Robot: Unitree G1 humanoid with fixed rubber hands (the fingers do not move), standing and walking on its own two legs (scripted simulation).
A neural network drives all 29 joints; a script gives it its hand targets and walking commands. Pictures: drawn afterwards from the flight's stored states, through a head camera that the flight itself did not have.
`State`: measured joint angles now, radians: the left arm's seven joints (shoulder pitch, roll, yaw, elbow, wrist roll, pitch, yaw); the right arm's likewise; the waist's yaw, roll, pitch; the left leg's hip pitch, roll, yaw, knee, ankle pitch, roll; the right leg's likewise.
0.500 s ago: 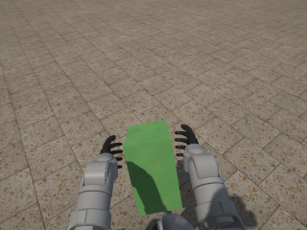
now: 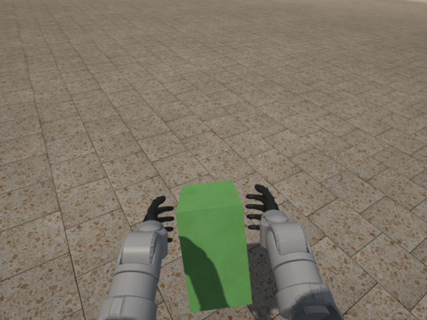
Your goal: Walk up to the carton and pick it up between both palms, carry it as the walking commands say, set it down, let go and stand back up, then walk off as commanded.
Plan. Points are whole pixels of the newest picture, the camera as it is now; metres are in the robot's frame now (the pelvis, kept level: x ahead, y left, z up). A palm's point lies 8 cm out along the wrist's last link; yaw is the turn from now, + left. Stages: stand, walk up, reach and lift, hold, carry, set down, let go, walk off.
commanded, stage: carry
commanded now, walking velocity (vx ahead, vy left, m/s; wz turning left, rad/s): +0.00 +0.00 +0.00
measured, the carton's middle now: (213, 238) +0.38 -0.02 -0.10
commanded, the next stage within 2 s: none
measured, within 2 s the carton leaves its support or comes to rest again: neither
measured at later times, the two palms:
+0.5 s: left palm (130, 292) +0.18 +0.13 +0.06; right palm (274, 281) +0.19 -0.10 +0.06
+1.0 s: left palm out of the picture +0.07 +0.11 +0.06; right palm out of the picture +0.08 -0.12 +0.05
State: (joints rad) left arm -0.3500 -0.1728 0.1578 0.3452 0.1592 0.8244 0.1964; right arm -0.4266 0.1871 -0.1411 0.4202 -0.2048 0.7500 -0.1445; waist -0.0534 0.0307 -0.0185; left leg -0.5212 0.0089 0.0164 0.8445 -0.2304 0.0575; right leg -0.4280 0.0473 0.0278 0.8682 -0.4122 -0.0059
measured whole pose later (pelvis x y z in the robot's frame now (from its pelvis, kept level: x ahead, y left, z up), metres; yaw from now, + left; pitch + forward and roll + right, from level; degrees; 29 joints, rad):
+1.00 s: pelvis -0.23 -0.02 +0.01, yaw +4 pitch -4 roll +0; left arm -0.41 -0.20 0.17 0.38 0.16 0.81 0.31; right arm -0.41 0.18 -0.14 0.43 -0.21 0.78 -0.15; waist -0.03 0.01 0.00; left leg -0.62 -0.06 0.01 1.05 -0.39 0.00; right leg -0.41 0.06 0.03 0.83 -0.35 -0.04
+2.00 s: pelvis -0.28 -0.05 +0.02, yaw +4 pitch -1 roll +1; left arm -0.44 -0.20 0.17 0.38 0.16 0.82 0.32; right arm -0.45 0.18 -0.14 0.43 -0.21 0.81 -0.17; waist -0.03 0.00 0.00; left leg -0.43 -0.04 0.01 0.67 -0.24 0.04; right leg -0.47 0.06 0.02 0.65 -0.16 -0.05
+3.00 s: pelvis -0.25 -0.04 +0.03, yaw +4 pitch -2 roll +0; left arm -0.43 -0.21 0.17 0.39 0.16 0.79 0.32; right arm -0.42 0.19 -0.14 0.42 -0.21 0.77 -0.17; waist -0.03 0.00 -0.06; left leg -0.36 -0.04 0.01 0.67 -0.28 0.04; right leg -0.40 0.07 0.02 0.64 -0.21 -0.04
